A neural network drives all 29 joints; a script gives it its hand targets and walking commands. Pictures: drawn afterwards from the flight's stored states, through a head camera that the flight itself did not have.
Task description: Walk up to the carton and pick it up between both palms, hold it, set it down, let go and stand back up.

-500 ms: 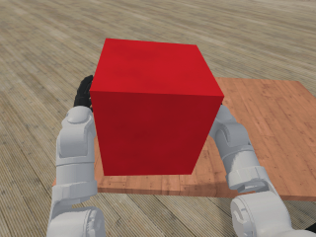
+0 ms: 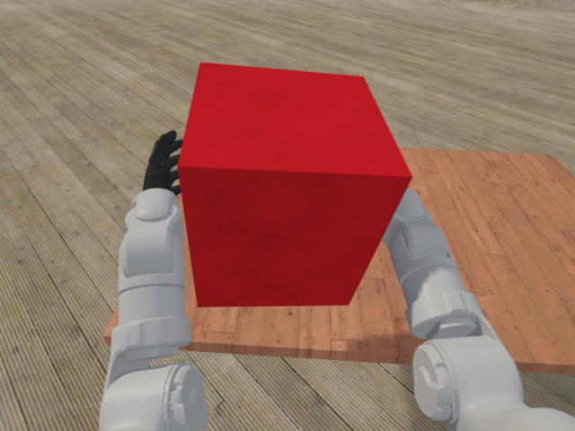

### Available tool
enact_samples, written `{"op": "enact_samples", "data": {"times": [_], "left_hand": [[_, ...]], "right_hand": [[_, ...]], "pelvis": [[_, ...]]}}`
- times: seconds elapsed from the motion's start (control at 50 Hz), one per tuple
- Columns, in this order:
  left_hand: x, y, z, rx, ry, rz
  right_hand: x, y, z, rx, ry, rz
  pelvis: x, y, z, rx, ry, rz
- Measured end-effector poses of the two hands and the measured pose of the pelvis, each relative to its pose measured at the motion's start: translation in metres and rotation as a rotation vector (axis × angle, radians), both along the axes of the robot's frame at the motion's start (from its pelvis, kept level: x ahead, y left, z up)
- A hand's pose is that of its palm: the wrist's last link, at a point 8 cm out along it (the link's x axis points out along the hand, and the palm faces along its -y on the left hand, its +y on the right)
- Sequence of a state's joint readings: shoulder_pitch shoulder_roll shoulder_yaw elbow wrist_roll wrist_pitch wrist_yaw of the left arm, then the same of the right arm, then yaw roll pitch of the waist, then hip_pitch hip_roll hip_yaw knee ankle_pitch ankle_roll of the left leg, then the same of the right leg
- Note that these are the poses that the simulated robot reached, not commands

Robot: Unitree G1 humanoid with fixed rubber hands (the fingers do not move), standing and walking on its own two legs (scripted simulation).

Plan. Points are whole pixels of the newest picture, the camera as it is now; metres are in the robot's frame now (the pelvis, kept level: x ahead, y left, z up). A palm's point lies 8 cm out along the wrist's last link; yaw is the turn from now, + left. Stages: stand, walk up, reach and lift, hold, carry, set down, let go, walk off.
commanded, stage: set down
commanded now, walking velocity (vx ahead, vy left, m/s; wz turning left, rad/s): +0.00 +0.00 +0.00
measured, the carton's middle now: (279, 192) +0.38 +0.01 +0.19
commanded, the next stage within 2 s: none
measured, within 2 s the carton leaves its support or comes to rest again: neither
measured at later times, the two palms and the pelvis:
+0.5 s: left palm (185, 216) +0.38 +0.14 +0.14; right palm (387, 212) +0.40 -0.17 +0.13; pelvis +0.01 -0.02 +0.00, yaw +1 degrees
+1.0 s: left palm (188, 232) +0.38 +0.14 +0.11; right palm (379, 220) +0.41 -0.17 +0.10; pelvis +0.02 -0.03 +0.00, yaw +1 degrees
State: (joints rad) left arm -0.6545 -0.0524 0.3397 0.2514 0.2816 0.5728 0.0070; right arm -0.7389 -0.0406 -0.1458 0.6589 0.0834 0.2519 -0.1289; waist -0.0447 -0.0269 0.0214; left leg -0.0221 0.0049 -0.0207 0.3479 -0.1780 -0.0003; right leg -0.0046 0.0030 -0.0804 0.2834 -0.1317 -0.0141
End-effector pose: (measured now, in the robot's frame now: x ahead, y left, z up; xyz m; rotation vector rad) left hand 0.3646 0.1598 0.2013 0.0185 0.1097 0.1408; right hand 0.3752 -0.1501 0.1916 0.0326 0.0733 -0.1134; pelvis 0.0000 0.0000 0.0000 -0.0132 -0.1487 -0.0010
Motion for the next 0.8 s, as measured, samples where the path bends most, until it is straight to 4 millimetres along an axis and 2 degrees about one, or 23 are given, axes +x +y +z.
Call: {"op": "enact_samples", "data": {"times": [0.08, 0.22, 0.32, 0.6, 0.8], "left_hand": [[0.002, 0.002, -0.007, 0.01, -0.006, 0.006], [0.002, 0.001, -0.04, 0.022, 0.033, 0.012], [0.004, -0.006, -0.057, 0.014, 0.042, 0.019], [0.022, -0.02, -0.059, 0.02, 0.032, 0.031], [0.019, -0.016, -0.079, 0.017, 0.087, 0.057]], "right_hand": [[0.004, 0.002, -0.012, -0.025, -0.008, 0.015], [0.006, 0.001, -0.052, -0.047, 0.025, 0.028], [0.008, -0.006, -0.069, -0.045, 0.03, 0.024], [0.03, -0.019, -0.06, -0.068, 0.017, 0.033], [0.034, -0.014, -0.081, -0.071, 0.069, 0.064]], "pelvis": [[0.002, -0.003, 0.0, 0.004, -0.009, 0.004], [0.006, -0.011, 0.001, 0.002, 0.005, 0.023], [0.008, -0.016, 0.001, -0.001, 0.032, 0.032], [0.018, -0.025, 0.001, 0.005, 0.072, 0.021], [0.024, -0.029, 0.001, 0.005, 0.076, 0.021]]}}
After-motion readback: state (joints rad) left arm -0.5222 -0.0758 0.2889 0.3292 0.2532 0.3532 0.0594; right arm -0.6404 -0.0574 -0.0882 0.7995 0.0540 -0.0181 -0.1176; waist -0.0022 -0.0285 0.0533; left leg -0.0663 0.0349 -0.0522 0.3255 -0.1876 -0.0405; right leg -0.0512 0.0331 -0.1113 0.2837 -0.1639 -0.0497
